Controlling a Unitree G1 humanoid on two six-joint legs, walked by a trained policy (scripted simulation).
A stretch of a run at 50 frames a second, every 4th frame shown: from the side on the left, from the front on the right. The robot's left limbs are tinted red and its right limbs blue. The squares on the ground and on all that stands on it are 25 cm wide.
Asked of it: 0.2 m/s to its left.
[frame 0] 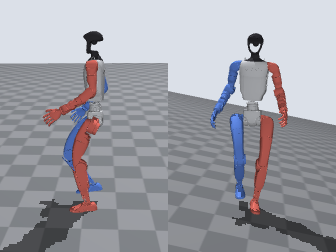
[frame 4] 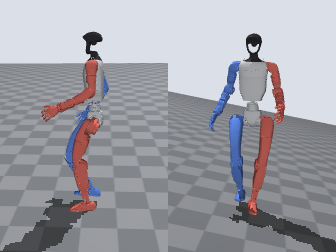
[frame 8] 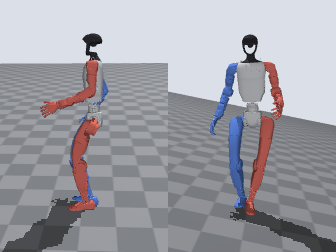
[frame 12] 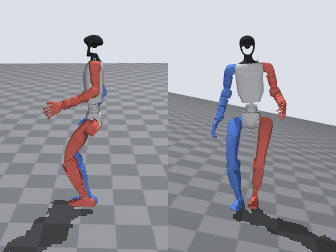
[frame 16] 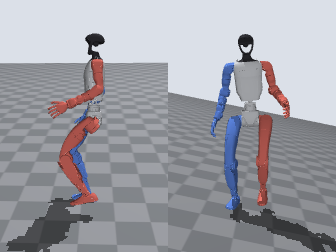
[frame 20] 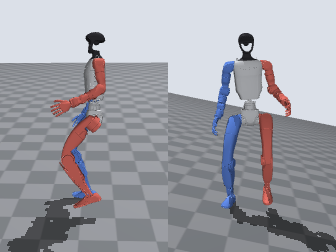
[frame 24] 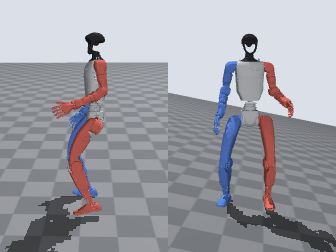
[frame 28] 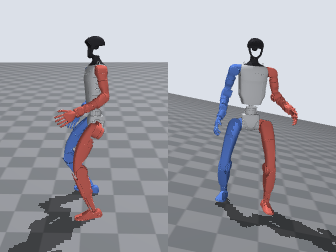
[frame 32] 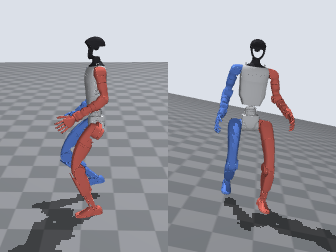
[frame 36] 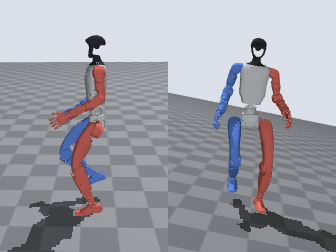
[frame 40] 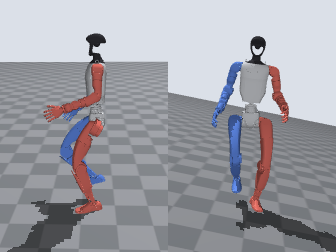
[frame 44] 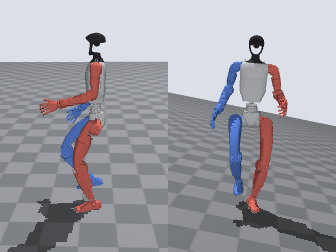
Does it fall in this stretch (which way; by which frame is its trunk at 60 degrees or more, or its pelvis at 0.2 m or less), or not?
no
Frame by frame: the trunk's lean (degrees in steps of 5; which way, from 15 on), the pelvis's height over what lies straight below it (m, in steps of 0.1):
0: 5, 0.8
4: 0, 0.8
8: 0, 0.8
12: 5, 0.8
16: 5, 0.8
20: 5, 0.8
24: 0, 0.8
28: 5, 0.7
32: 5, 0.7
36: 10, 0.7
40: 5, 0.7
44: 5, 0.7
